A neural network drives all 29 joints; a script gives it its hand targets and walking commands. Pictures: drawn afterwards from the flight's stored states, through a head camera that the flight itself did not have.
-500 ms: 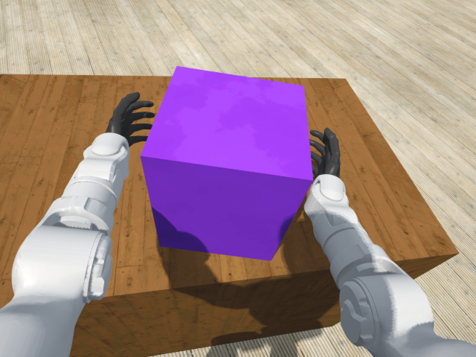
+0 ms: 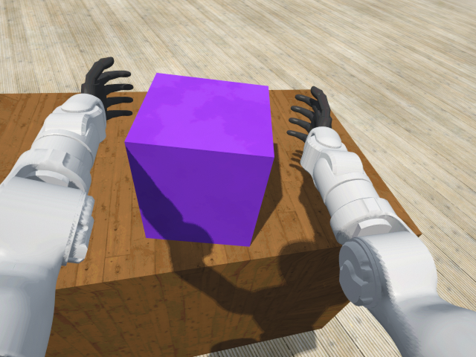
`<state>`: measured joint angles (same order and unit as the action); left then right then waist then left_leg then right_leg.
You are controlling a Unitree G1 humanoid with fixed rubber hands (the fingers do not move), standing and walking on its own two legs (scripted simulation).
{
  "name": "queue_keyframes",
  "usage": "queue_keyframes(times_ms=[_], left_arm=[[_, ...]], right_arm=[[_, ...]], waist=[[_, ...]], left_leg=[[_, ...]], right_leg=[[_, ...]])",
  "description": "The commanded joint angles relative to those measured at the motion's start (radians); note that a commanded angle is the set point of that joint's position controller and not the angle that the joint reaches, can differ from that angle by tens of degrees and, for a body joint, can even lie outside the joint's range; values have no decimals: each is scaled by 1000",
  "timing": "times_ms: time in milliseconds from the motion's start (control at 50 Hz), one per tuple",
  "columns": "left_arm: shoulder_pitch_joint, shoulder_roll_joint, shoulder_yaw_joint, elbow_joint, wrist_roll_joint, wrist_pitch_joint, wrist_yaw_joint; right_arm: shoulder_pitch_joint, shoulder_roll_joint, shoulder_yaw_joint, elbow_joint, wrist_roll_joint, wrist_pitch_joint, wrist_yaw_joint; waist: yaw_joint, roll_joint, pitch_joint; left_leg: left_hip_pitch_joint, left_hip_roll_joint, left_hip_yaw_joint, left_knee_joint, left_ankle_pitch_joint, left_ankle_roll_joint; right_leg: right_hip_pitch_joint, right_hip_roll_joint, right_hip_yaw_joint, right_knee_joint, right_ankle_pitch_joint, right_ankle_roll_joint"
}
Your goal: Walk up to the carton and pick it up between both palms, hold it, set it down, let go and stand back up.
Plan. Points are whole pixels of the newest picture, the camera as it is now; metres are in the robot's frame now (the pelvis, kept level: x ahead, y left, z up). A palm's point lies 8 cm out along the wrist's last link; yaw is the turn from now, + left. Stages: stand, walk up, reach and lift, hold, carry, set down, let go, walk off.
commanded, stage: set down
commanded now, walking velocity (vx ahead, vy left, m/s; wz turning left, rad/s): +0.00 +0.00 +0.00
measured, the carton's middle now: (205, 164) +0.47 -0.02 +0.07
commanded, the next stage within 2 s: none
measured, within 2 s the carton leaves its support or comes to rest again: neither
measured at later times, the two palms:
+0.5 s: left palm (85, 132) +0.48 +0.17 +0.16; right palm (313, 156) +0.39 -0.19 +0.15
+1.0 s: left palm (56, 161) +0.43 +0.21 +0.14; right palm (314, 179) +0.36 -0.18 +0.14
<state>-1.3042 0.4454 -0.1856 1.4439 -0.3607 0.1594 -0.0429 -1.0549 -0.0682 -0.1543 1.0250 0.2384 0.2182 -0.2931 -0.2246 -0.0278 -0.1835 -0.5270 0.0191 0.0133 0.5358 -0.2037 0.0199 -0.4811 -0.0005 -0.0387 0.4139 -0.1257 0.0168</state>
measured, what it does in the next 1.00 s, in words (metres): stands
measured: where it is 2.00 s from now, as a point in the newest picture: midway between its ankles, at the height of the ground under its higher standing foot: outside the picture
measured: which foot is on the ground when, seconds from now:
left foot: down 0.00-1.00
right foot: down 0.00-1.00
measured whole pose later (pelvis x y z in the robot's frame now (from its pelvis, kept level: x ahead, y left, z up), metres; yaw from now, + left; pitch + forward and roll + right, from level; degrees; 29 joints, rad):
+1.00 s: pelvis +0.01 +0.01 +0.01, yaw -2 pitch -1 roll -2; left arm -0.70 0.48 0.03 0.58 -0.25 0.49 -0.13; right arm -0.49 -0.06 -0.07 0.31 0.28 0.36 -0.36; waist -0.09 -0.04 0.03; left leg -0.22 0.02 0.05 0.45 -0.22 0.04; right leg -0.17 0.00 0.00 0.29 -0.10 0.03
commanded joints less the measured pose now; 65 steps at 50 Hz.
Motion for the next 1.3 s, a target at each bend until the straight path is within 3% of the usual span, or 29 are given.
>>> queue_keyframes(times_ms=[0,60,80,100,140,160,200,340,460,600,680,800,820,840,860,900,960,980,1000,1020,1040,1080,1100,1120,1180,1200,1220,1240,1280], left_arm=[[-608,180,33,-76,-19,-48,-1],[-638,173,-4,-21,-52,-61,-4],[-563,184,30,-65,-27,-42,-4],[-613,184,9,-73,-43,-48,-8],[-616,199,34,-107,-37,-41,-9],[-673,200,10,-114,-51,-47,-7],[-548,194,45,-169,-28,-33,-13],[-390,202,139,-380,66,31,-30],[-327,247,177,-580,68,79,-43],[-118,239,232,-825,92,147,-59],[-152,249,223,-896,52,173,-53],[105,209,263,-991,95,244,-78],[-56,242,248,-950,71,238,-75],[109,210,258,-969,99,246,-73],[33,225,258,-1009,82,268,-76],[277,181,297,-1067,117,270,-90],[132,220,284,-1121,107,287,-90],[291,203,307,-1126,122,292,-95],[91,243,290,-1187,91,294,-87],[340,186,304,-1162,125,301,-89],[240,229,309,-1192,106,294,-87],[360,182,317,-1259,125,301,-86],[261,208,305,-1251,97,299,-86],[397,198,317,-1261,104,290,-86],[316,211,295,-1251,78,278,-83],[469,185,295,-1331,93,275,-85],[372,209,294,-1307,66,281,-88],[542,182,314,-1349,95,280,-94],[532,203,306,-1371,81,272,-90]], right_arm=[[-633,-152,3,-165,-16,-3,-25],[-650,-128,-16,-160,-25,20,-34],[-591,-138,11,-207,-29,6,-42],[-621,-140,-13,-183,-35,15,-45],[-609,-119,3,-220,-30,10,-55],[-643,-117,-25,-211,-31,22,-53],[-549,-98,23,-270,-21,11,-61],[-382,-95,53,-415,9,-5,-90],[-304,-97,24,-584,17,19,-100],[-82,-82,66,-738,24,34,-103],[-115,-84,43,-813,53,64,-95],[134,-105,63,-868,35,83,-81],[-63,-120,28,-871,26,104,-80],[98,-101,50,-890,27,99,-72],[53,-129,55,-893,33,107,-73],[266,-96,78,-941,36,81,-69],[167,-123,33,-956,24,105,-64],[316,-105,65,-954,45,100,-60],[106,-138,31,-1019,33,117,-62],[340,-95,80,-1005,44,100,-56],[228,-110,57,-1071,32,108,-54],[372,-95,54,-1080,33,103,-46],[258,-119,42,-1090,20,117,-44],[389,-76,67,-1135,26,107,-44],[322,-93,37,-1147,6,127,-37],[480,-83,64,-1185,14,121,-37],[376,-94,66,-1190,12,134,-37],[577,-71,99,-1206,19,120,-41],[533,-90,90,-1232,14,127,-40]], waist=[[1,179,-504],[-35,159,-484],[-4,144,-493],[-33,179,-489],[-13,191,-533],[-38,202,-525],[-7,164,-554],[28,208,-557],[51,178,-532],[76,157,-512],[98,215,-455],[100,153,-358],[98,182,-363],[126,137,-340],[96,178,-341],[115,151,-325],[114,184,-292],[129,154,-238],[131,185,-295],[154,154,-237],[151,171,-285],[159,177,-219],[148,157,-233],[158,129,-215],[142,149,-215],[158,177,-206],[150,152,-231],[159,144,-225],[163,161,-195]], left_leg=[[238,-16,0,-100,18,-69],[182,-18,-1,-134,-66,-53],[212,-19,4,-132,-16,-60],[235,-15,0,-123,-4,-71],[268,-13,3,-122,5,-71],[259,-13,-2,-133,-40,-69],[287,-23,12,-109,51,-71],[308,-45,28,-110,188,-68],[368,-55,47,-124,145,-63],[470,-39,46,-107,289,-67],[448,-41,44,-109,229,-66],[496,-21,41,-122,289,-70],[428,-18,33,-120,228,-64],[459,-14,34,-141,262,-64],[461,-12,42,-132,278,-70],[520,-7,26,-120,395,-77],[530,4,29,-122,373,-94],[545,2,33,-129,391,-85],[499,5,38,-133,335,-91],[507,5,36,-150,351,-81],[477,-2,42,-144,331,-79],[504,8,34,-150,338,-85],[477,5,40,-149,307,-80],[485,7,41,-149,306,-71],[426,7,45,-168,178,-62],[459,10,40,-176,212,-65],[434,8,46,-163,201,-59],[474,16,38,-170,260,-65],[459,10,36,-171,264,-66]], right_leg=[[254,9,-23,-2,179,-32],[281,9,-24,10,142,-28],[311,15,-26,5,187,-27],[271,9,-25,0,188,-29],[276,13,-25,-3,189,-35],[256,14,-42,-8,144,-35],[305,20,-26,-7,233,-26],[468,24,-23,-14,404,-17],[477,27,-11,-59,328,-13],[508,47,-11,-57,437,-15],[448,39,-2,-67,322,-23],[498,51,6,-92,350,-39],[463,45,6,-73,277,-36],[507,52,0,-80,320,-31],[506,51,6,-79,322,-46],[539,58,6,-79,390,-42],[470,59,1,-94,281,-52],[495,61,3,-101,315,-51],[478,59,7,-91,245,-57],[527,56,7,-94,300,-56],[526,48,22,-88,262,-55],[498,57,10,-95,256,-60],[474,53,13,-89,207,-56],[492,51,14,-91,239,-55],[464,39,27,-91,142,-62],[501,40,25,-86,192,-66],[490,40,34,-84,180,-62],[538,48,31,-80,248,-63],[522,43,29,-77,215,-64]])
